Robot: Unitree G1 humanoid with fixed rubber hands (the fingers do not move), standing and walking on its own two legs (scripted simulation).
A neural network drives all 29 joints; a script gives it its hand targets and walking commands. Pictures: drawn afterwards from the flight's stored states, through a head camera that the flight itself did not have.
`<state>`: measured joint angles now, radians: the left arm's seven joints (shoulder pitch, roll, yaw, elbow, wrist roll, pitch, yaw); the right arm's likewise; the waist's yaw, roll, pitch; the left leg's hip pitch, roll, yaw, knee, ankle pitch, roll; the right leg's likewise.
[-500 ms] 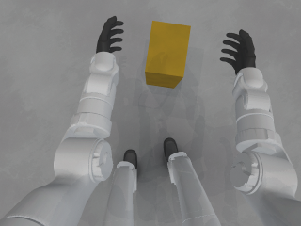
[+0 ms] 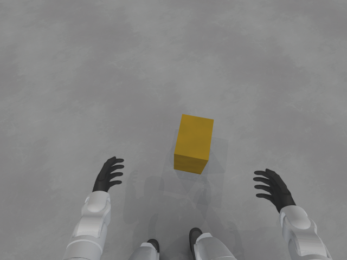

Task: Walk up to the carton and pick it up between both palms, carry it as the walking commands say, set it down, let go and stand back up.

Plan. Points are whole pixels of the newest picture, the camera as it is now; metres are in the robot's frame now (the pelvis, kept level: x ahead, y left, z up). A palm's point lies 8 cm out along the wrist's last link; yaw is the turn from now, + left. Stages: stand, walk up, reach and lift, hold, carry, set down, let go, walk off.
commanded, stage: let go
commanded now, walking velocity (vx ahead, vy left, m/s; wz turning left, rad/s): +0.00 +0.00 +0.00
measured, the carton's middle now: (192, 146) +0.57 -0.10 -0.61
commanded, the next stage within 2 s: stand in 0.78 s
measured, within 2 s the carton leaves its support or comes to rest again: neither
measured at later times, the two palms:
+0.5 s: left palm (54, 233) +0.19 +0.26 -0.05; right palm (277, 221) +0.19 -0.20 -0.05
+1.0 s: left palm (43, 253) +0.15 +0.29 -0.07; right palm (305, 228) +0.17 -0.28 -0.08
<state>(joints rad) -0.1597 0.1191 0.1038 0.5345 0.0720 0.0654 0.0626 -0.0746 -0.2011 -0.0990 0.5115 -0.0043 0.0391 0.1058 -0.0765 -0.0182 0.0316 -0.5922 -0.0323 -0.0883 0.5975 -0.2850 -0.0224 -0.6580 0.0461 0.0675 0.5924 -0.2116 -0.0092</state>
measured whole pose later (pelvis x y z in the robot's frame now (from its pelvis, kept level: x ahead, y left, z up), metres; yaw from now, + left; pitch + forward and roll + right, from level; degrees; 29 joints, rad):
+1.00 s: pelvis +0.03 +0.00 +0.01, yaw +1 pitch +0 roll +0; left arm 0.22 0.31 0.06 0.68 0.05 0.02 0.01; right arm 0.24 -0.33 -0.05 0.59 -0.05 0.05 -0.01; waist 0.00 0.04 0.01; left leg -0.21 -0.01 -0.10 0.59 -0.38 -0.02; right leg -0.27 0.04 0.02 0.58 -0.31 -0.02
